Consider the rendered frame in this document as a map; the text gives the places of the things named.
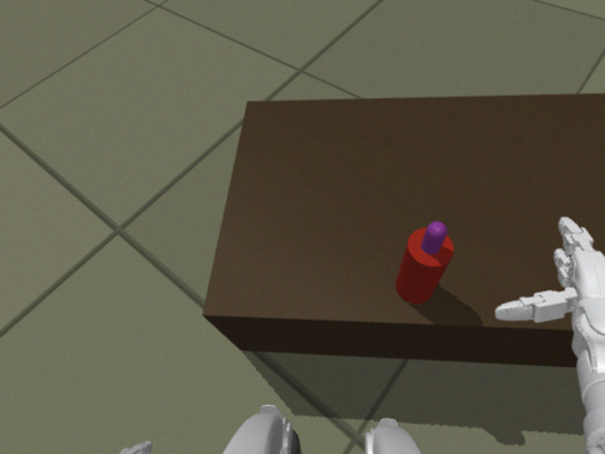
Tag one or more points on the right robot arm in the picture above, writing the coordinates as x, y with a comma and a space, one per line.
588, 344

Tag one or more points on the right robot hand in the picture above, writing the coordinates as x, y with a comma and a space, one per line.
582, 275

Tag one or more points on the bottle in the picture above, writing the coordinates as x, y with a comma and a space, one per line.
428, 253

